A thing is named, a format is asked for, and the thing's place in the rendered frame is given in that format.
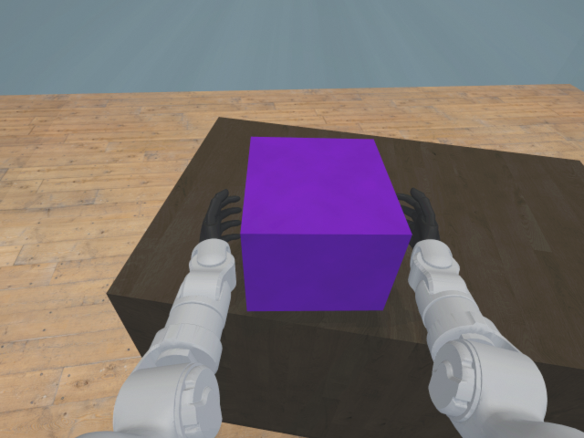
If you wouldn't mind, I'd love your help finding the right robot forearm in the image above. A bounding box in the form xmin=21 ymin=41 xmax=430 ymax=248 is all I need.
xmin=408 ymin=239 xmax=548 ymax=418

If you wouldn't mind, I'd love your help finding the left robot forearm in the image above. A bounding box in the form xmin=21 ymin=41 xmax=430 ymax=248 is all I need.
xmin=113 ymin=238 xmax=236 ymax=432

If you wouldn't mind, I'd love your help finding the left robot hand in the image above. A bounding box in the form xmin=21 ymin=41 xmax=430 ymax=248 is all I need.
xmin=199 ymin=189 xmax=242 ymax=243

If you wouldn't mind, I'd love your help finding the carton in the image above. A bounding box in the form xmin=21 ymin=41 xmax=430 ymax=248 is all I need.
xmin=240 ymin=137 xmax=412 ymax=311

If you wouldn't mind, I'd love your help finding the right robot hand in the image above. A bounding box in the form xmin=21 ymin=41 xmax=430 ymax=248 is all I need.
xmin=396 ymin=188 xmax=441 ymax=250

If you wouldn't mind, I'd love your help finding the robot right upper arm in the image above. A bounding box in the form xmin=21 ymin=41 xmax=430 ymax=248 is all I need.
xmin=428 ymin=339 xmax=584 ymax=438

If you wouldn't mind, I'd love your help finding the robot left upper arm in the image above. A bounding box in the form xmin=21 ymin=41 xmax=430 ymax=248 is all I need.
xmin=75 ymin=362 xmax=222 ymax=438

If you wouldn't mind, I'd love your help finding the pedestal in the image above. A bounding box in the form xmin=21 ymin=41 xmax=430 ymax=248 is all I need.
xmin=106 ymin=117 xmax=584 ymax=438

